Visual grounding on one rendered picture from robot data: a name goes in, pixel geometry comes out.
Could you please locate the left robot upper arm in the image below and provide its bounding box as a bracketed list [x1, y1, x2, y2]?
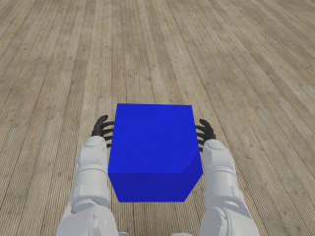
[55, 205, 119, 236]

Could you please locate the left robot forearm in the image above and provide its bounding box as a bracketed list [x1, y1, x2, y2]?
[55, 136, 110, 235]

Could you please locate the right robot upper arm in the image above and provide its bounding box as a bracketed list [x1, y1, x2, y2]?
[198, 206, 260, 236]

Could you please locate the left robot hand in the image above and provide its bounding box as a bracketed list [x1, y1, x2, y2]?
[91, 115, 115, 148]

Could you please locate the right robot forearm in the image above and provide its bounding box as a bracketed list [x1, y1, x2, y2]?
[202, 139, 254, 221]

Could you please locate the carton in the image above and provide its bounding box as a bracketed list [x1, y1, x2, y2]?
[107, 103, 203, 203]

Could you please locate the right robot hand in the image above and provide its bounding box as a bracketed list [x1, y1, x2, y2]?
[195, 119, 216, 152]

